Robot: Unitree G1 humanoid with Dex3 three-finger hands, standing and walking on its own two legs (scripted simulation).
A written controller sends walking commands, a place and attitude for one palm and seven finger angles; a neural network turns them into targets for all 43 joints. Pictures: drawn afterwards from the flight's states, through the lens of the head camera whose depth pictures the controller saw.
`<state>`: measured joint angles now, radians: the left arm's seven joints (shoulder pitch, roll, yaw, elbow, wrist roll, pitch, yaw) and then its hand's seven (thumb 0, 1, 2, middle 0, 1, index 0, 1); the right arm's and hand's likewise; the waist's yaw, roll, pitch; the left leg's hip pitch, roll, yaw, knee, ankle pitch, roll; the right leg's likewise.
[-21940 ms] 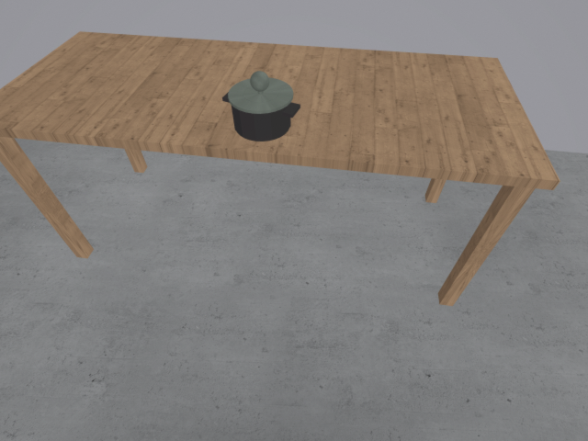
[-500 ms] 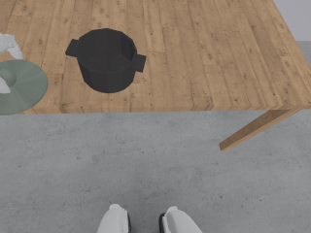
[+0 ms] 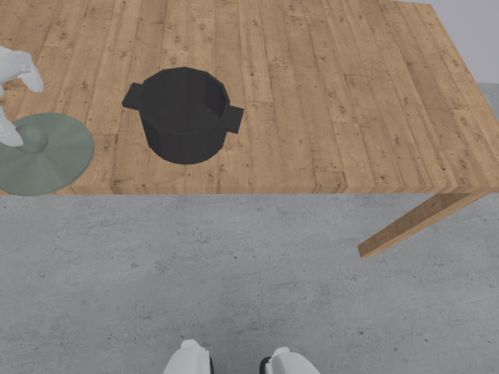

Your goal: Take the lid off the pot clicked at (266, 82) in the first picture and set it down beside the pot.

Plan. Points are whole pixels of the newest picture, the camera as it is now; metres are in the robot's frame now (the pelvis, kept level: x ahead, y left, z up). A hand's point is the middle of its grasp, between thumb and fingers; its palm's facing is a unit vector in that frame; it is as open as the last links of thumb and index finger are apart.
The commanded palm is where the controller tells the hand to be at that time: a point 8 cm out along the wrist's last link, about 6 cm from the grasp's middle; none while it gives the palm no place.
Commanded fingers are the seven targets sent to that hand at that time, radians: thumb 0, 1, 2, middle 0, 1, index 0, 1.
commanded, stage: raise the empty hand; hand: left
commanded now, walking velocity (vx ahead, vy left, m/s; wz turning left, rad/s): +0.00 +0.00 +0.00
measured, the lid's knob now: (30, 139) +0.50 +0.33 +0.00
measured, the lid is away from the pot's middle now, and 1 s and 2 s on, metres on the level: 0.25 0.25 0.25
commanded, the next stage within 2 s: draw the hand back to the body in 0.84 s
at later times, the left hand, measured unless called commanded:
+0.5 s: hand out of the picture +0.49 +0.32 +0.14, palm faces -0.40 -0.11 -0.91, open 11.0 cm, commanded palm +0.53 +0.31 +0.20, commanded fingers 0.00 0.04 0.53 -0.31 -0.93 -0.31 -0.93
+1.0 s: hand out of the picture +0.49 +0.33 +0.17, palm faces -0.39 -0.13 -0.91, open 11.0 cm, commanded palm +0.51 +0.31 +0.23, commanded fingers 0.00 0.04 0.53 -0.31 -0.93 -0.31 -0.93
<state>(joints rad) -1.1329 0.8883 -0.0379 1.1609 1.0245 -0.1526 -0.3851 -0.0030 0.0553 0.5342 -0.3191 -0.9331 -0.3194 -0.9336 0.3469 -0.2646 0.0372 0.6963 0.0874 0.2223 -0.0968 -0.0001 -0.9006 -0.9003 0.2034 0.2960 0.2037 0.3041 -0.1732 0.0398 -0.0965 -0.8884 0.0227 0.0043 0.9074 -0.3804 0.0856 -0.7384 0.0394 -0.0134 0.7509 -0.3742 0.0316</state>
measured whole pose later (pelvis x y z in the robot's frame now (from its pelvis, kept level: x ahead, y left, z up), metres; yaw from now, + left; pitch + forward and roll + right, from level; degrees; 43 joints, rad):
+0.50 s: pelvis +0.01 +0.00 +0.01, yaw +0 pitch +18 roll -5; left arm -1.17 0.88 -0.06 1.16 1.01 -0.12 -0.43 0.00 0.05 0.53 -0.32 -0.93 -0.32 -0.93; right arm 0.36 -0.28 0.03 0.70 0.10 0.22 -0.09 0.00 -0.90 -0.90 0.20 0.30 0.20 0.30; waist -0.16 0.04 -0.10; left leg -0.78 0.02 0.02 0.82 -0.36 0.08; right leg -0.64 0.03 0.00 0.68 -0.35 0.03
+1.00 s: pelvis +0.01 -0.01 +0.02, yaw +1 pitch +16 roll -4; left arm -1.19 0.90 -0.08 1.15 0.99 -0.10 -0.47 0.00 0.05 0.53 -0.32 -0.93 -0.32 -0.93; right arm 0.34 -0.28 0.03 0.70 0.11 0.22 -0.08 0.00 -0.90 -0.90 0.20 0.30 0.20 0.30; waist -0.14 0.04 -0.09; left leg -0.71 0.01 0.02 0.77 -0.34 0.07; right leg -0.58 0.03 0.00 0.64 -0.34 0.04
